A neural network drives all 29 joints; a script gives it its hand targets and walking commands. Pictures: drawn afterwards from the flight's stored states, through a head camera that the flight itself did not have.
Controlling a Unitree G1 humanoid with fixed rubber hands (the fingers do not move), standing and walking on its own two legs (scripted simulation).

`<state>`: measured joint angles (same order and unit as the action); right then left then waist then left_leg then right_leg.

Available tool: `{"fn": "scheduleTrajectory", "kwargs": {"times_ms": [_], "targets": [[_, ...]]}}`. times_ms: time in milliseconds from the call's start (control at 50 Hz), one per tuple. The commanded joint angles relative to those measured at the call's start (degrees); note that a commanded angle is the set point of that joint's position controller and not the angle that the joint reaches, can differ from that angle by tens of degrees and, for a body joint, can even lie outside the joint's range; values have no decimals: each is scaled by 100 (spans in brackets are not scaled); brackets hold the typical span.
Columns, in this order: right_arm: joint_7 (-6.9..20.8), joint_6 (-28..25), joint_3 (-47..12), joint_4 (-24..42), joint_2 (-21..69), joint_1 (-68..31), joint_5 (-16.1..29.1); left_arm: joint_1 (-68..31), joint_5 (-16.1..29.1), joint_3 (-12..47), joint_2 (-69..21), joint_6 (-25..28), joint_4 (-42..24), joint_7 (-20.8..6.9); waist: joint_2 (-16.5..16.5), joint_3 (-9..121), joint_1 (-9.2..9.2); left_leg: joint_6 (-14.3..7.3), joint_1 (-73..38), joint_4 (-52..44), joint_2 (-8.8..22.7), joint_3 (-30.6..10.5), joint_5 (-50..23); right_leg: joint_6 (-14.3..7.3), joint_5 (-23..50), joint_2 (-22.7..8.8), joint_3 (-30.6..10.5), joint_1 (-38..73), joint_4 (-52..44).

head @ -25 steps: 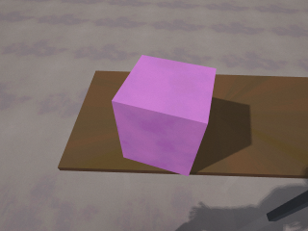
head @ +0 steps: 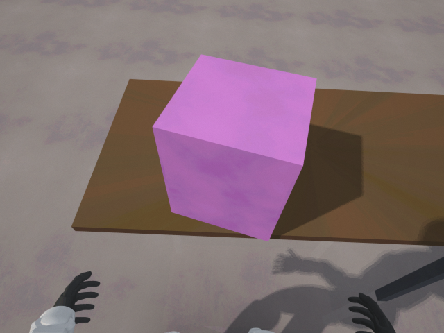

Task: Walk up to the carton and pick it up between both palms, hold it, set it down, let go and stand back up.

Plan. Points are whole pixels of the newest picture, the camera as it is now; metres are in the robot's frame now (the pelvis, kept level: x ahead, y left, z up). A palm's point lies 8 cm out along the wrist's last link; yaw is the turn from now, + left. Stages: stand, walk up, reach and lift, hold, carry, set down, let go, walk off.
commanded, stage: reach and lift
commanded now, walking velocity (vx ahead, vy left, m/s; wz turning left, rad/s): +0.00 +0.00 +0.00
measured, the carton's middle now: (236, 152) +0.44 -0.01 +0.07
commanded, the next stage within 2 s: none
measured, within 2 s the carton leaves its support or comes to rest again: neither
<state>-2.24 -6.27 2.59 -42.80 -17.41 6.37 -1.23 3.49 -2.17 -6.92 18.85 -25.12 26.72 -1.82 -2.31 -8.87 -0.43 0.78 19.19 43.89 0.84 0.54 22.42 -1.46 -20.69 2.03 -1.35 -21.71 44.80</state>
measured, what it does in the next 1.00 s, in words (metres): walks backwards: left foot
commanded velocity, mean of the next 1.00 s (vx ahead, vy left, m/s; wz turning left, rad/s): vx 0.00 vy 0.00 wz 0.00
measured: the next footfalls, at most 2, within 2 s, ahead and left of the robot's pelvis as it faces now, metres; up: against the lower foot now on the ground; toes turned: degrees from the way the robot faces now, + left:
left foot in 0.68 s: -0.05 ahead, +0.11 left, +0.00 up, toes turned +4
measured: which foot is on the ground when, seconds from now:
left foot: down 0.00-0.60, up 0.62-0.66, down 0.68-1.00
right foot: down 0.00-1.00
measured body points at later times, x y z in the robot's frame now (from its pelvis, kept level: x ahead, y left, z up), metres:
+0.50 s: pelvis -0.08 +0.02 +0.01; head -0.07 +0.00 +0.46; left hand +0.10 +0.30 -0.03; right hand +0.12 -0.21 -0.05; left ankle +0.01 +0.13 -0.71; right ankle +0.02 -0.10 -0.71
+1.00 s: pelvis -0.10 +0.03 +0.02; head -0.11 +0.02 +0.47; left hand +0.08 +0.30 +0.02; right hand +0.08 -0.19 +0.00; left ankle -0.09 +0.11 -0.71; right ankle -0.05 -0.09 -0.71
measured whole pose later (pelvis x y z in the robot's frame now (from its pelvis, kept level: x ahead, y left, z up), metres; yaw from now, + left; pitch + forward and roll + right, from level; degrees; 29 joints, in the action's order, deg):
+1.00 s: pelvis -0.10 +0.03 +0.02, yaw +2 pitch -8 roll -2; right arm -9.2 7.6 2.6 -2.7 -5.0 21.0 3.3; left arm 16.6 14.1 -1.2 25.0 -7.4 8.3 -4.4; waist 2.5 -7.8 -0.3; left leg -2.4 8.6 34.1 0.0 3.1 17.8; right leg -0.2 -12.4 2.5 -1.2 -9.5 29.7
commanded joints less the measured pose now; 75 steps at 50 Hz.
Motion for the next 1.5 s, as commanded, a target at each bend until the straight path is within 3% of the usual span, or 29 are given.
{"fn": "scheduleTrajectory", "kwargs": {"times_ms": [0,100,180,260,320,400,440,500,520,580,600,620,640,660,680,700,720,740,800,840,900,940,1020,1100,1200,1300,1340,1420,1480], "targets": [[-135,-413,377,1384,-470,948,567,504,88,-449,1089,415,-2086,69,273,2075,-111,185,-998,-1330,-172,483,-2285,284,4017,-300,167,2125,-1288],[44,-270,579,1673,-474,1023,453,584,289,36,867,520,-2456,261,923,1618,-186,147,-986,-1970,109,411,-975,-47,1511,-94,295,1716,-1741],[130,-141,641,2162,-634,1053,427,421,184,261,804,737,-2435,380,1806,1559,-60,-383,1663,-3390,819,153,1525,256,1877,432,450,4218,-724],[123,-49,729,2635,-695,835,374,351,173,345,713,956,-2206,364,1728,1585,33,-729,2945,-3781,1036,192,2252,379,1811,560,383,5340,-372],[46,115,716,3208,-586,613,353,61,400,425,691,1072,-2043,297,1317,1504,119,-865,3345,-3847,1054,215,2352,392,1465,632,257,5660,-352],[-161,379,581,4001,-394,332,358,-446,829,378,1164,1239,-1903,145,280,1730,132,-968,3045,-3280,844,157,2288,356,291,494,-32,5094,-503],[-372,543,369,4710,-123,355,510,-588,1095,267,1492,1205,-2343,34,-634,1636,164,-860,1861,-2556,427,250,1455,181,-933,-75,-620,3824,-1339],[-787,974,-158,5204,636,1013,1013,-1067,1518,165,2169,888,-2334,-276,-2475,1031,-171,-231,-3438,28,-884,305,-1175,-747,-4038,-1787,-2082,-1950,-3876],[-944,1093,-287,5194,792,1572,1120,-824,1456,40,2187,811,-2557,-354,-2423,943,-254,-115,-4740,303,-944,207,-1684,-815,-3975,-1962,-2152,-2980,-4172],[-986,1658,-42,4957,797,1322,829,-908,1407,-157,2361,725,-2968,-288,-850,920,82,-185,-3362,-754,-539,281,-465,-642,-3344,-1445,-1369,-2057,-3434],[-913,1817,-64,4956,808,1321,820,-799,1402,-111,2284,691,-3054,-200,145,720,199,-315,-2477,-1454,-171,136,381,-516,-2494,-1073,-924,-1168,-2831],[-780,1863,229,5019,681,954,762,-758,1421,183,2066,761,-3218,-108,1421,669,220,-473,-580,-2704,530,-112,1686,-180,-636,-314,-159,908,-1780],[-615,1820,431,4729,403,698,681,-290,1224,330,1533,861,-3173,-17,2697,857,272,-684,2280,-4186,1416,-350,2843,339,1877,690,576,4344,-488],[-558,1765,432,4401,126,766,737,132,1049,201,1245,1051,-2882,-65,2875,661,181,-661,3454,-4377,1688,-352,1709,545,2526,664,308,5468,-233],[-511,1681,454,4519,80,691,763,187,1040,76,1437,1140,-2953,-120,2571,1132,151,-400,3245,-3706,1322,-48,352,464,2496,441,101,5426,-541],[-494,1605,459,4731,149,549,739,150,1030,-61,1587,1184,-3059,-154,2251,1332,214,-315,2877,-3512,1056,67,580,360,2147,333,-40,5239,-826],[-484,1549,437,4829,234,640,719,227,1088,54,1584,1280,-3152,-126,2148,1524,218,-376,2930,-3568,959,105,1250,263,1973,315,-47,5420,-792],[-478,1459,601,4737,176,929,751,396,992,192,1378,1421,-3047,-83,2157,1433,146,-431,3102,-3663,1007,105,1115,256,2233,335,20,5475,-545],[-518,1137,451,5170,509,1359,874,890,1123,-40,1585,1786,-3753,-73,1243,1730,252,-103,1386,-2953,630,165,-946,172,2549,113,-34,4398,-1226],[-652,1021,213,5439,799,1520,947,1106,1413,-61,1767,1910,-3735,-193,315,1748,303,18,-74,-2441,288,223,-1312,79,2118,-205,-210,3068,-1942],[-885,890,-97,5782,1024,1873,939,1411,1738,-200,1962,2088,-3462,-347,-274,1513,435,-16,-946,-2076,85,228,-1576,155,2041,-472,-371,2214,-2303],[-999,880,-233,6131,1158,1996,983,1421,1841,-186,2054,2169,-3276,-423,-294,1254,500,-111,-783,-2142,92,180,-1267,141,1608,-554,-471,2098,-2404],[-1019,1104,-159,6615,1156,1519,1047,819,2129,-35,2264,2235,-3426,-388,309,1091,479,-160,-256,-2397,261,91,-342,-53,312,-533,-410,2056,-2417],[-994,1396,-171,6974,1043,990,1236,336,2219,201,2314,2365,-3491,-308,1306,1193,516,-488,1584,-3142,821,-303,1344,28,964,-35,-54,3753,-1388],[-1006,1802,-311,6826,980,739,1252,416,2054,322,2218,2547,-3324,-342,1671,1109,457,-636,2645,-3456,1054,-486,2035,-3,1146,142,-65,4653,-833],[-1139,2006,-284,7403,1125,596,1322,272,2523,397,2287,2672,-3458,-394,1048,1167,302,-623,2189,-3163,896,-507,1853,-11,890,-3,-153,4125,-1095],[-1221,2111,-367,7572,1231,545,1332,150,2692,325,2477,2667,-3570,-424,551,993,334,-553,1510,-2851,647,-297,1286,-65,280,-262,-361,3328,-1558],[-1330,2351,-424,7692,1284,415,1274,-108,2862,252,2652,2458,-3523,-492,125,788,303,-418,355,-2463,348,-51,473,-206,-393,-571,-535,2037,-2183],[-1330,2440,-350,7811,1320,238,1330,-316,2950,238,2708,2438,-3959,-426,383,1067,335,-350,184,-2492,420,-112,316,-202,-153,-565,-487,1877,-2110]]}}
